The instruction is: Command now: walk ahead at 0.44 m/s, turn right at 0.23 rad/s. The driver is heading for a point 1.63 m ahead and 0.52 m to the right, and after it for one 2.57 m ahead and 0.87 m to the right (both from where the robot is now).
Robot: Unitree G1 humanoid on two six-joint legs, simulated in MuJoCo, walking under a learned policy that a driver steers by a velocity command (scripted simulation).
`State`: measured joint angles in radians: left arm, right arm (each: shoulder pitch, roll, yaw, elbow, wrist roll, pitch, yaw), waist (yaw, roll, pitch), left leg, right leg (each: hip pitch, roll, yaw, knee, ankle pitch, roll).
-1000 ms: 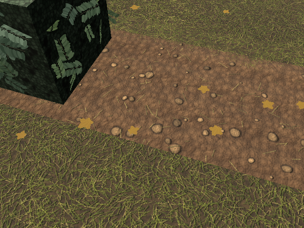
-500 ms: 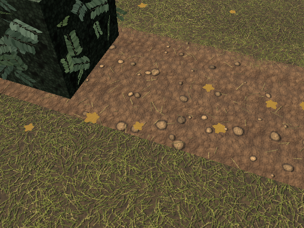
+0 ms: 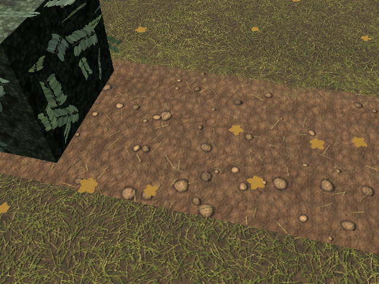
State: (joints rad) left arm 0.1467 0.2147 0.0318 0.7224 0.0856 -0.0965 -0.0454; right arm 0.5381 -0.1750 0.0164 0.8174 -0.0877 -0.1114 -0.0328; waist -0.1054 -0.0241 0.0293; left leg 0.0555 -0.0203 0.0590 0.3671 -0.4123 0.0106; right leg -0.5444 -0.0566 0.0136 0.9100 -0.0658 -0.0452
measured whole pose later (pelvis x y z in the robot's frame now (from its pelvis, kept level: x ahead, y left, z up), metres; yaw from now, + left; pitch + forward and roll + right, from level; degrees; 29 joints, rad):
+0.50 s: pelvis +0.31 -0.09 -0.16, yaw -16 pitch +2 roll -1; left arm 0.34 0.23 0.04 0.93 -0.01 -0.05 0.00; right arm 0.09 -0.25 -0.03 0.70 -0.01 -0.11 -0.05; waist 0.04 0.03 -0.01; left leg -0.79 0.10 -0.07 0.97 -0.03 -0.08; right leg -0.25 0.12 0.09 0.47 -0.25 -0.07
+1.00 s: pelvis +0.56 -0.14 -0.15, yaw -33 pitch +3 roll +1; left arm 0.11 0.27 0.08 0.75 -0.01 -0.02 -0.01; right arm 0.38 -0.24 -0.09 0.89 0.01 -0.09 -0.02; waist -0.07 -0.04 -0.01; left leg -0.08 0.03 0.16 0.27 -0.24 -0.01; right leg -0.71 -0.06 0.07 0.80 -0.03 -0.02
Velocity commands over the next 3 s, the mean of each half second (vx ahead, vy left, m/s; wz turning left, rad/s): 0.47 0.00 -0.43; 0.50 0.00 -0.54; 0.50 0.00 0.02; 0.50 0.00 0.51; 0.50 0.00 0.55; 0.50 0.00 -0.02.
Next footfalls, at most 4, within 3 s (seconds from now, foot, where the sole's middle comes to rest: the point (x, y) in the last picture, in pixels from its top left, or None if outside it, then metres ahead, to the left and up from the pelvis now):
0.24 right None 0.31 -0.19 -0.94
0.64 left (190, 273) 0.60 -0.02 -0.94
1.14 right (277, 246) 0.68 -0.39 -0.94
1.68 left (252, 172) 1.06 -0.37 -0.94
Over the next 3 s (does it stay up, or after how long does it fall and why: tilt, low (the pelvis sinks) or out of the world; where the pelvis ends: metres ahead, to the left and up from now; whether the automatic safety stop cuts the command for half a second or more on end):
stays up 1.55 -0.42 -0.15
